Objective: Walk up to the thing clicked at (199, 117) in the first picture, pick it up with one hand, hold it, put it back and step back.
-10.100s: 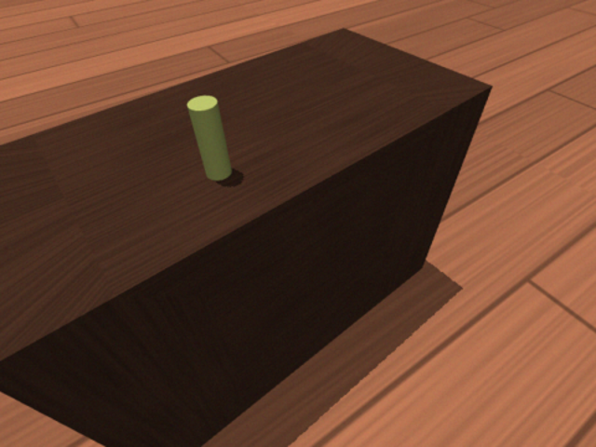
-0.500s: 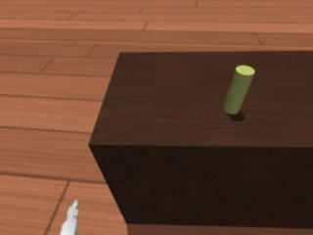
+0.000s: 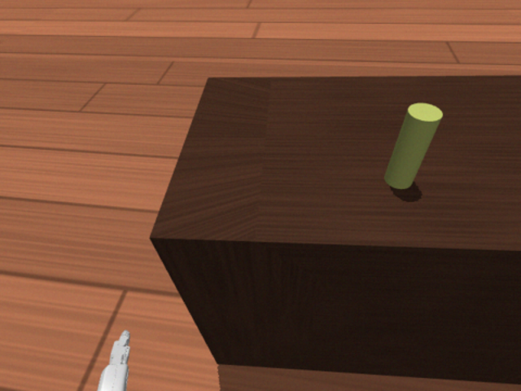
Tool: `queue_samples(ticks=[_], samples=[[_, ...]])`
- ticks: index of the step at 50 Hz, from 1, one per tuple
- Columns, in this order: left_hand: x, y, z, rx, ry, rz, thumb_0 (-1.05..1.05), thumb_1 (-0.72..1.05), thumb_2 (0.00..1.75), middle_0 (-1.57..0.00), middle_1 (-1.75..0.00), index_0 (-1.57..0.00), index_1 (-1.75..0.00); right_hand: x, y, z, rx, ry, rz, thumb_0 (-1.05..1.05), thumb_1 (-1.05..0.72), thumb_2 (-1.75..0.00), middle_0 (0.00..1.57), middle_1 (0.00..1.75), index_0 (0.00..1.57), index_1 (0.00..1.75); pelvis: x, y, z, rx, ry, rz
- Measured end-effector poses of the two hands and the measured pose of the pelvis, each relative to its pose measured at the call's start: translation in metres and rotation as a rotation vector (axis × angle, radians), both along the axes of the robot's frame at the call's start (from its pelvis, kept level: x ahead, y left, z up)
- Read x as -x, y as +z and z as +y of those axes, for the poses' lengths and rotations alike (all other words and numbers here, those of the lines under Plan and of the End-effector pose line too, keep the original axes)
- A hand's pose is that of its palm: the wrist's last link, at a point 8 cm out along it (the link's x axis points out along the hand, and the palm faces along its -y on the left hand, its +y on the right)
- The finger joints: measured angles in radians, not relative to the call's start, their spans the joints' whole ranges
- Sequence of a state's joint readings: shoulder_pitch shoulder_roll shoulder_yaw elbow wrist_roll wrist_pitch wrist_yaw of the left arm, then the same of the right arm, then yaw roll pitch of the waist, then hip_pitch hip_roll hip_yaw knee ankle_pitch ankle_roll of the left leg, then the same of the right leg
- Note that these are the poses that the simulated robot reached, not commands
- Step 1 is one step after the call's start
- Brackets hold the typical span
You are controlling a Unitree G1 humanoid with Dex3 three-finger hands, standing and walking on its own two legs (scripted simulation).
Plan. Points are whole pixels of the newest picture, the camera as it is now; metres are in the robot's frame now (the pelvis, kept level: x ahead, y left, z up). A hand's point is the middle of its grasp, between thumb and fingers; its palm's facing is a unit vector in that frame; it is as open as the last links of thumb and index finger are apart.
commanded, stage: go down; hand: right
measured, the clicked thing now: (410, 149) +0.51 -0.22 +0.11
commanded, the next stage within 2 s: approach in 1.28 s
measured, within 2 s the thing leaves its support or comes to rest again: neither
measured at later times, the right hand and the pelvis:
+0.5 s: hand out of the picture +0.39 -0.39 +0.22, palm faces +0.19 +0.98 +0.02, open 17.7 cm; pelvis +0.00 +0.00 +0.00, yaw +0 degrees
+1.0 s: hand out of the picture +0.41 -0.40 +0.22, palm faces +0.21 +0.98 +0.02, open 17.7 cm; pelvis +0.00 -0.01 -0.01, yaw +0 degrees
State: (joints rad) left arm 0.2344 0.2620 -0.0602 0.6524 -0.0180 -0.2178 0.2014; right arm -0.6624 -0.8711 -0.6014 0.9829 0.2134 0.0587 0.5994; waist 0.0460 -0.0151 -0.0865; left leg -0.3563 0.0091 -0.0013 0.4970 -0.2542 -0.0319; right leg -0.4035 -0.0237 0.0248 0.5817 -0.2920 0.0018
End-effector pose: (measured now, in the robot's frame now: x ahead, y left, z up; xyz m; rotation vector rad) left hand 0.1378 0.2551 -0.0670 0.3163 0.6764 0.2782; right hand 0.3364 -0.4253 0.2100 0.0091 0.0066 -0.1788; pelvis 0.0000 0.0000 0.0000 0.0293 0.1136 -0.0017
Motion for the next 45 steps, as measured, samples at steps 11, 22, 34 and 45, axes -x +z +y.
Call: queue_samples(ticks=[11,22,34,45], samples=[[0.000,0.000,-0.001,-0.004,-0.009,0.000,-0.01,-0.55,0.07,-0.06,-0.05,-0.05,-0.06,-0.009,0.005,-0.005,-0.005,-0.005,0.006,-0.01,0.59,-0.04,0.04,0.05,0.05,0.05,-0.001,-0.002,0.001,-0.001,-0.003,0.019],[0.005,0.001,0.002,-0.024,-0.004,0.009,-0.01,-0.55,0.07,-0.06,-0.05,-0.05,-0.06,-0.020,0.005,-0.009,-0.010,-0.010,0.007,-0.01,0.60,-0.04,0.04,0.05,0.05,0.05,0.001,-0.004,0.000,-0.006,0.000,0.038],[0.006,0.006,-0.002,-0.027,-0.009,-0.009,-0.01,-0.54,0.07,-0.06,-0.05,-0.05,-0.06,-0.029,0.006,-0.015,-0.011,-0.015,0.010,-0.01,0.60,-0.04,0.04,0.05,0.05,0.05,0.003,-0.006,-0.002,-0.011,0.002,0.055],[0.009,0.002,-0.005,-0.029,-0.008,0.016,-0.01,-0.54,0.07,-0.06,-0.05,-0.05,-0.06,-0.036,0.006,-0.023,-0.010,-0.027,0.011,-0.01,0.60,-0.04,0.04,0.05,0.05,0.05,0.001,-0.008,-0.005,-0.016,0.003,0.073]])
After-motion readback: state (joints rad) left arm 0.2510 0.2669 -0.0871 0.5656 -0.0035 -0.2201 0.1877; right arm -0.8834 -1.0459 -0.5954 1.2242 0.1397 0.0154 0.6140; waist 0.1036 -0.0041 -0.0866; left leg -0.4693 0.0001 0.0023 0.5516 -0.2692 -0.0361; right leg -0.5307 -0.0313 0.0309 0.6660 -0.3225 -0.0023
